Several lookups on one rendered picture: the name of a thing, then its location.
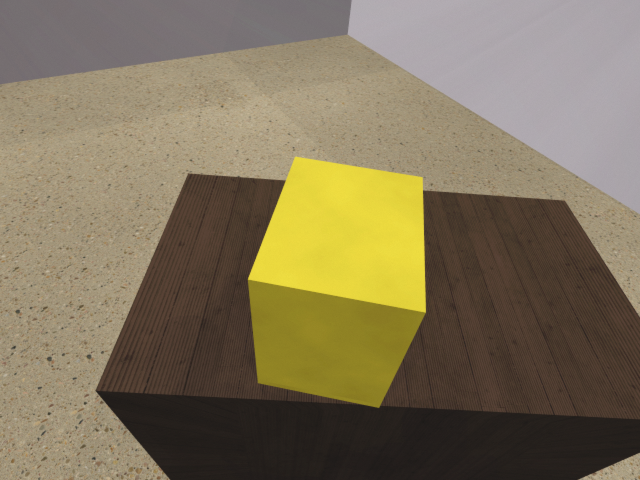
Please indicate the carton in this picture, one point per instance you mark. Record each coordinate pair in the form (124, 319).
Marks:
(337, 290)

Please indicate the pedestal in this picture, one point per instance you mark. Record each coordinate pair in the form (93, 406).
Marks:
(526, 365)

